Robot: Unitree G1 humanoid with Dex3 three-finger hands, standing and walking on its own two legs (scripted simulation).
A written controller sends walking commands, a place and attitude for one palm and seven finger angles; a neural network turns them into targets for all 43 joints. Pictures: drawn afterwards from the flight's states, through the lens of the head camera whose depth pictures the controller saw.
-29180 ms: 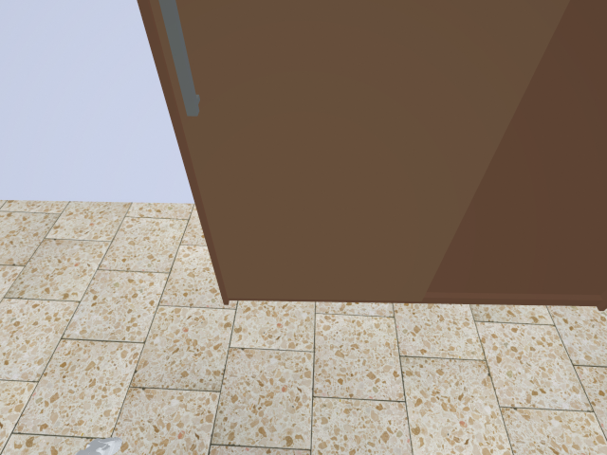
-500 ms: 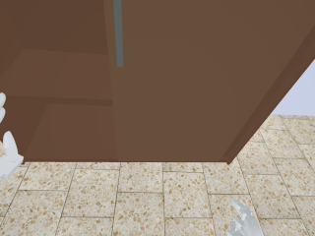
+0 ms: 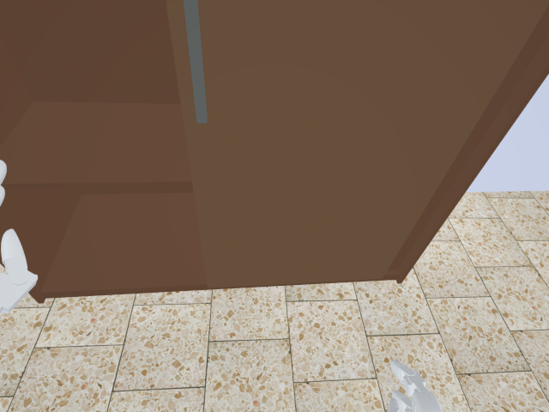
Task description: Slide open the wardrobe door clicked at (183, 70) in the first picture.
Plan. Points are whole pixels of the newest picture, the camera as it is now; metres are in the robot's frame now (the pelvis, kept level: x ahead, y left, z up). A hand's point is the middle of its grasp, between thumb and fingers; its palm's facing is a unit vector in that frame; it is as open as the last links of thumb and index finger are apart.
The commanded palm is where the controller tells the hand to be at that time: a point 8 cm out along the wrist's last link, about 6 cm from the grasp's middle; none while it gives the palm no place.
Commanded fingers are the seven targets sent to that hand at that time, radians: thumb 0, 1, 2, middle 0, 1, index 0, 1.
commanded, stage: stop stepping back and stand still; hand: left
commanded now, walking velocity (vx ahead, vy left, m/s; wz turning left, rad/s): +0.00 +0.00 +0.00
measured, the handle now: (195, 38) +0.67 +0.18 +0.23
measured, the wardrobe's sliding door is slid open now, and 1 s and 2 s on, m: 0.61 0.61 0.61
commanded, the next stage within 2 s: let the arm hang, fingers relaxed in 0.42 s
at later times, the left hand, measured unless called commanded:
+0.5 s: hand (68, 255) +0.25 +0.25 +0.15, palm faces +0.37 -0.80 -0.47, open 7.4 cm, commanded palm none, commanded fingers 0.00 0.90 0.90 -0.20 -0.30 -0.20 -0.30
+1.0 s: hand out of the picture -0.04 +0.18 -0.18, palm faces +0.04 -0.98 -0.18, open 7.1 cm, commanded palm none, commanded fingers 0.00 0.90 0.90 -0.20 -0.30 -0.20 -0.30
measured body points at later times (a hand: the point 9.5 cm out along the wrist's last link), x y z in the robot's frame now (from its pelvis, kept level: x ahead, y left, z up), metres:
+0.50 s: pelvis +0.04 -0.01 +0.00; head +0.06 +0.00 +0.45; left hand +0.22 +0.29 +0.18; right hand +0.22 -0.26 -0.06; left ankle +0.03 +0.10 -0.74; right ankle +0.00 -0.10 -0.74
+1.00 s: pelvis +0.00 -0.01 +0.00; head +0.04 +0.01 +0.45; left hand -0.04 +0.23 -0.16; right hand +0.01 -0.24 -0.15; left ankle +0.03 +0.10 -0.74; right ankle +0.00 -0.10 -0.74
